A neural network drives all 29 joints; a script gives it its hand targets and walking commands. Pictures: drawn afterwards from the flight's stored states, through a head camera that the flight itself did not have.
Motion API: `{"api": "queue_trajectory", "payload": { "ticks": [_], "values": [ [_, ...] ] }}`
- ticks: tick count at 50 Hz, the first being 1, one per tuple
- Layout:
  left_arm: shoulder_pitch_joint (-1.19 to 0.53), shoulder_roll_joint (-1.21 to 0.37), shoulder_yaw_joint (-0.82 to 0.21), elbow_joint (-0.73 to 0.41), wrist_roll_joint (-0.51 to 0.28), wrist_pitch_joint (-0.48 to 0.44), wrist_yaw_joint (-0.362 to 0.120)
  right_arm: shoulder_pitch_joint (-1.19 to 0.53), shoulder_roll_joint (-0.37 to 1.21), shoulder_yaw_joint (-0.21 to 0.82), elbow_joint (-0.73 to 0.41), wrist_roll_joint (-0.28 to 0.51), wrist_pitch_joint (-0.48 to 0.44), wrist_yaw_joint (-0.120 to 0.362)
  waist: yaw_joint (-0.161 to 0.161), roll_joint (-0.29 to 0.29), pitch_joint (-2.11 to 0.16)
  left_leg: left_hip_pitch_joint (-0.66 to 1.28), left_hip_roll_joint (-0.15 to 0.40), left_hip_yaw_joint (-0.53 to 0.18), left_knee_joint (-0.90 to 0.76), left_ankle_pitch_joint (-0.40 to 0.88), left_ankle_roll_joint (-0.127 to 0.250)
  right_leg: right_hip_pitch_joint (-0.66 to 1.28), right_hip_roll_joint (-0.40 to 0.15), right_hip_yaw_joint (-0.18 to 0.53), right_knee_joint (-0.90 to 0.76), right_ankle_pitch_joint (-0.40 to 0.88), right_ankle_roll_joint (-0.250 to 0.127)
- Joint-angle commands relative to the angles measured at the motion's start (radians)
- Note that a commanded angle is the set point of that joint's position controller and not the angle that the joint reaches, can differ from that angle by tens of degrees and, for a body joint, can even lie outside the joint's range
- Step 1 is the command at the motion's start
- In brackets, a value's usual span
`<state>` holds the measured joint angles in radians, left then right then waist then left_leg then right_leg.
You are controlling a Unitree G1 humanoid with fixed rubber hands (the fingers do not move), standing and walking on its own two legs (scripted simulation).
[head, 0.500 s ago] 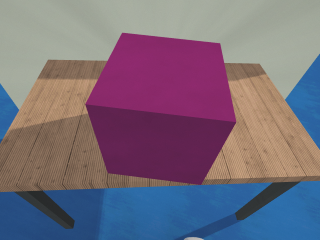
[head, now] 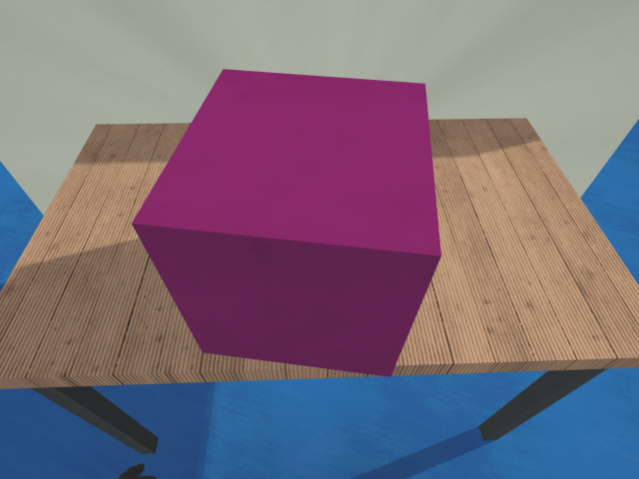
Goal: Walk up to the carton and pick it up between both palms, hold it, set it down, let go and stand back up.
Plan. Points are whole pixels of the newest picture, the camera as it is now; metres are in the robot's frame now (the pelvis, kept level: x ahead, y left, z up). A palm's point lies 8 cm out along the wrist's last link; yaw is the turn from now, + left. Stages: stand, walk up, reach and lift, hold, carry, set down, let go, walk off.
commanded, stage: walk up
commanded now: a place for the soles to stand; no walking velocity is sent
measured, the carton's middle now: (308, 225) +0.44 +0.02 +0.06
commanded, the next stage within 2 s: reach and lift in 1.02 s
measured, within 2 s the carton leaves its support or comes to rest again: neither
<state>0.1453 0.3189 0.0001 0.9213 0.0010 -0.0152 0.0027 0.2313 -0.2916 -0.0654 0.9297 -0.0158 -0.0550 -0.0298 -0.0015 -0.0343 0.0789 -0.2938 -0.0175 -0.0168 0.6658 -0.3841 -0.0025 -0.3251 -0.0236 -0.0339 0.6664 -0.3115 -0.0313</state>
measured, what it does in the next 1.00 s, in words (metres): steps on the spot: left foot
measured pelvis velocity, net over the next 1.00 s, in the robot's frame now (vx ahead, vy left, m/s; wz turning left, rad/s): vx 0.01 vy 0.00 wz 0.02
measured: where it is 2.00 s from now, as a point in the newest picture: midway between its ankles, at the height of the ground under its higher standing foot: outside the picture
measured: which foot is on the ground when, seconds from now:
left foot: up 0.00-0.00, down 0.02-1.00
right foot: down 0.00-1.00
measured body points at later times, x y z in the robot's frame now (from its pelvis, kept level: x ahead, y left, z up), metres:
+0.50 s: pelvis +0.00 +0.00 +0.00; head +0.04 +0.01 +0.45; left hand +0.10 +0.27 -0.14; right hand +0.08 -0.30 -0.12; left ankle +0.02 +0.13 -0.72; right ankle +0.02 -0.11 -0.72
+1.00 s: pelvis +0.01 +0.00 +0.00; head +0.04 +0.01 +0.45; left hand +0.12 +0.28 -0.14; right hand +0.08 -0.29 -0.12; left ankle +0.02 +0.13 -0.72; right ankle +0.02 -0.11 -0.72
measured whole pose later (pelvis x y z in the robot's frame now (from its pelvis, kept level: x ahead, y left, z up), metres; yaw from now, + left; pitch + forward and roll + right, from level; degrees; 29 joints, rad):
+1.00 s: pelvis +0.01 +0.00 +0.00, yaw +1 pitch -1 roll +0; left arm 0.09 0.32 0.00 0.99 0.00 0.00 -0.01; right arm 0.22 -0.29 -0.05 0.95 -0.02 -0.07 -0.03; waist 0.00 -0.04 0.09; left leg -0.29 0.00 -0.04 0.63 -0.32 -0.01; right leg -0.28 -0.01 -0.06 0.63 -0.33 -0.02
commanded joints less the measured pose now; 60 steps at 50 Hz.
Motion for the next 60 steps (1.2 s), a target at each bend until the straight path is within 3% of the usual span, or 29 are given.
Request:
{"api": "queue_trajectory", "payload": {
  "ticks": [1, 2, 3, 5, 9, 11, 13, 16, 19, 20, 22, 23, 25, 26, 27, 28, 31, 34, 35, 36, 37, 38, 40, 43, 50, 51, 52, 56, 60],
  "values": [
    [-0.054, 0.193, 0.086, -0.077, -0.018, 0.011, -0.009, 0.019, -0.346, -0.034, -0.040, -0.017, -0.050, -0.025, 0.023, 0.105, -0.105, 0.174, 0.292, -0.419, -0.244, 0.490, 0.152, -0.084, -0.035, 0.059, 0.036, 0.050, 0.002],
    [-0.048, 0.242, 0.096, -0.065, -0.009, 0.032, -0.009, 0.030, -0.393, -0.043, -0.025, 0.000, -0.050, -0.024, -0.002, 0.097, -0.147, 0.099, 0.352, -0.445, -0.257, 0.345, 0.234, -0.057, -0.027, 0.088, 0.095, -0.236, 0.012],
    [-0.050, 0.263, 0.101, -0.036, -0.007, 0.033, -0.006, -0.002, -0.400, -0.043, -0.044, -0.001, -0.043, -0.023, 0.001, 0.142, -0.095, 0.004, 0.362, -0.478, -0.323, 0.172, 0.278, -0.010, -0.018, 0.079, 0.163, -0.252, 0.010],
    [-0.080, 0.237, 0.106, -0.047, 0.001, 0.030, -0.012, -0.043, -0.362, -0.030, -0.056, -0.014, -0.038, -0.024, 0.006, 0.188, 0.002, -0.030, 0.318, -0.408, -0.290, 0.201, 0.258, -0.073, -0.021, 0.091, 0.150, -0.255, -0.019],
    [0.007, 0.236, 0.104, -0.007, 0.026, -0.004, -0.011, -0.088, -0.310, -0.012, -0.059, 0.007, -0.021, -0.001, 0.057, 0.115, -0.098, -0.053, 0.184, -0.207, -0.167, 0.260, 0.100, 0.194, -0.051, 0.104, -0.199, 0.059, -0.016],
    [-0.029, 0.292, 0.104, 0.001, 0.026, -0.022, -0.006, -0.053, -0.256, 0.000, -0.049, 0.010, -0.019, 0.006, 0.030, -0.043, -0.109, -0.065, 0.044, -0.094, -0.068, 0.192, 0.033, 0.196, -0.194, 0.289, -0.330, -0.024, -0.080],
    [-0.078, 0.302, 0.106, -0.008, 0.013, -0.020, -0.010, -0.033, -0.254, -0.003, -0.032, 0.016, -0.019, -0.003, 0.011, -0.020, -0.122, 0.022, 0.012, -0.014, -0.026, 0.037, 0.015, 0.129, -0.269, 0.281, -0.287, 0.040, -0.147],
    [-0.111, 0.273, 0.086, -0.013, 0.016, -0.008, -0.013, 0.029, -0.283, -0.008, 0.008, 0.006, -0.026, -0.001, -0.019, -0.023, -0.116, 0.125, 0.059, -0.098, -0.119, 0.152, 0.054, 0.025, -0.186, 0.171, -0.236, 0.024, -0.084],
    [-0.096, 0.219, 0.083, -0.005, 0.012, 0.003, -0.016, -0.030, -0.341, -0.018, -0.024, -0.001, -0.032, -0.010, 0.017, 0.088, -0.101, 0.006, 0.212, -0.318, -0.221, 0.166, 0.166, 0.053, -0.037, 0.069, -0.069, -0.051, -0.011],
    [-0.033, 0.204, 0.084, 0.007, 0.010, 0.003, -0.016, -0.054, -0.313, -0.007, -0.032, -0.002, -0.030, -0.012, 0.050, 0.123, -0.098, -0.044, 0.201, -0.269, -0.205, 0.143, 0.146, 0.105, -0.049, 0.070, -0.136, -0.053, -0.016],
    [-0.066, 0.275, 0.102, 0.020, 0.026, -0.007, -0.017, -0.070, -0.291, -0.003, -0.018, 0.000, -0.021, -0.008, 0.029, -0.034, -0.069, -0.085, 0.098, -0.158, -0.128, 0.146, 0.074, 0.143, -0.114, 0.162, -0.290, -0.108, -0.049],
    [-0.056, 0.276, 0.102, 0.020, 0.019, -0.012, -0.013, -0.070, -0.268, -0.006, -0.011, 0.012, -0.020, -0.006, 0.031, -0.047, -0.087, -0.032, 0.031, -0.062, -0.011, 0.143, 0.036, 0.116, -0.195, 0.243, -0.320, -0.043, -0.103],
    [-0.100, 0.280, 0.102, 0.001, 0.016, -0.012, -0.009, -0.015, -0.263, -0.002, -0.001, 0.019, -0.022, -0.004, 0.003, -0.033, -0.092, 0.061, 0.018, -0.034, -0.048, 0.147, 0.026, 0.071, -0.225, 0.217, -0.287, 0.029, -0.121],
    [-0.127, 0.271, 0.089, -0.008, 0.018, -0.012, -0.009, -0.009, -0.268, -0.004, -0.001, 0.011, -0.027, -0.006, -0.001, 0.022, -0.118, 0.089, 0.046, -0.055, -0.086, 0.232, 0.047, 0.093, -0.195, 0.165, -0.245, 0.074, -0.100],
    [-0.115, 0.273, 0.090, 0.005, 0.011, -0.007, -0.010, 0.016, -0.278, -0.003, -0.001, 0.011, -0.031, -0.008, 0.000, -0.037, -0.147, 0.121, 0.079, -0.108, -0.125, 0.304, 0.060, 0.089, -0.157, 0.126, -0.193, 0.089, -0.061],
    [-0.120, 0.249, 0.091, -0.008, 0.009, -0.004, -0.011, 0.017, -0.314, -0.012, 0.007, 0.009, -0.041, -0.009, -0.005, 0.056, -0.163, 0.128, 0.136, -0.204, -0.154, 0.419, 0.087, 0.085, -0.101, 0.103, -0.108, 0.184, -0.025],
    [-0.106, 0.240, 0.098, -0.004, 0.013, 0.011, -0.010, -0.010, -0.356, -0.016, -0.016, 0.008, -0.041, -0.021, 0.008, 0.098, -0.144, 0.088, 0.244, -0.342, -0.196, 0.377, 0.185, 0.059, -0.040, 0.053, -0.025, 0.037, -0.009],
    [-0.077, 0.236, 0.097, 0.014, 0.017, 0.005, -0.018, -0.042, -0.348, -0.020, -0.029, 0.001, -0.034, -0.016, 0.016, 0.121, -0.176, 0.079, 0.217, -0.267, -0.179, 0.401, 0.147, 0.119, -0.051, 0.072, -0.100, 0.077, -0.015],
    [-0.090, 0.244, 0.089, 0.023, 0.012, 0.001, -0.017, -0.066, -0.330, -0.014, -0.032, -0.009, -0.032, -0.019, 0.041, 0.059, -0.160, 0.039, 0.187, -0.227, -0.144, 0.458, 0.125, 0.172, -0.069, 0.095, -0.127, 0.189, -0.022],
    [-0.100, 0.251, 0.085, 0.024, 0.011, -0.002, -0.016, -0.061, -0.317, -0.012, -0.033, 0.010, -0.033, -0.018, 0.019, 0.088, -0.165, 0.033, 0.165, -0.207, -0.146, 0.440, 0.087, 0.184, -0.085, 0.088, -0.117, 0.215, -0.033],
    [-0.087, 0.262, 0.093, 0.027, 0.026, 0.005, -0.019, -0.070, -0.311, -0.009, -0.039, 0.013, -0.035, -0.020, 0.020, 0.044, -0.136, 0.010, 0.163, -0.227, -0.159, 0.441, 0.078, 0.173, -0.081, 0.108, -0.124, 0.237, -0.030],
    [-0.093, 0.267, 0.103, 0.024, 0.017, 0.004, -0.021, -0.058, -0.304, -0.007, -0.046, 0.006, -0.035, -0.019, 0.018, 0.106, -0.162, 0.018, 0.152, -0.181, -0.163, 0.418, 0.072, 0.195, -0.096, 0.100, -0.125, 0.214, -0.037],
    [-0.101, 0.260, 0.103, 0.015, 0.019, 0.000, -0.017, -0.049, -0.290, 0.000, -0.036, 0.018, -0.035, -0.016, 0.016, 0.033, -0.180, 0.007, 0.138, -0.197, -0.111, 0.372, 0.094, 0.214, -0.117, 0.104, -0.140, 0.207, -0.046],
    [-0.091, 0.250, 0.096, 0.004, 0.012, -0.006, -0.008, -0.056, -0.287, -0.008, -0.017, 0.003, -0.021, -0.015, 0.015, 0.017, -0.166, 0.053, 0.059, -0.065, -0.045, 0.322, 0.062, 0.145, -0.162, 0.134, -0.218, 0.194, -0.089],
    [-0.140, 0.260, 0.097, 0.003, 0.018, 0.000, -0.017, -0.025, -0.284, -0.001, 0.011, 0.007, -0.024, -0.015, 0.005, 0.041, -0.126, 0.060, 0.082, -0.113, -0.115, 0.309, 0.077, 0.101, -0.137, 0.125, -0.225, -0.008, -0.061],
    [-0.115, 0.243, 0.093, -0.013, 0.020, -0.001, -0.018, -0.033, -0.298, -0.005, -0.024, -0.002, -0.027, -0.016, -0.005, 0.024, -0.165, 0.066, 0.104, -0.142, -0.108, 0.370, 0.090, 0.117, -0.108, 0.091, -0.197, 0.077, -0.044],
    [-0.377, 0.222, 0.069, -0.341, -0.016, 0.209, 0.032, -0.384, -0.125, -0.044, 0.024, -0.091, -0.147, 0.042, -0.036, 0.059, -0.063, -0.051, 0.019, 0.078, -0.051, -0.011, -0.055, -0.192, 0.010, -0.030, -0.065, -0.091, 0.000],
    [-0.306, 0.163, 0.049, -0.458, 0.002, 0.426, 0.041, -0.349, -0.177, -0.099, -0.014, -0.098, -0.129, 0.088, -0.054, 0.026, -0.070, -0.055, 0.060, 0.075, -0.001, -0.052, -0.024, -0.103, -0.007, -0.050, -0.012, -0.088, -0.022],
    [-0.151, 0.153, 0.085, -0.550, 0.026, 0.504, 0.009, -0.190, -0.174, -0.088, -0.129, -0.017, -0.104, 0.065, -0.029, -0.034, -0.162, 0.122, 0.064, 0.089, -0.006, 0.205, -0.028, -0.005, 0.032, -0.075, -0.051, 0.234, -0.002]
  ]
}}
